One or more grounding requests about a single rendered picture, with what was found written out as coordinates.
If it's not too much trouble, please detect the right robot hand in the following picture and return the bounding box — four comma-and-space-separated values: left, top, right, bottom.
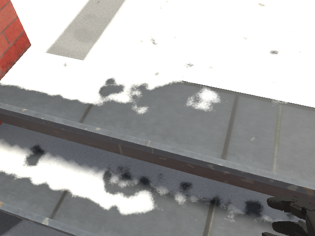
262, 195, 315, 236

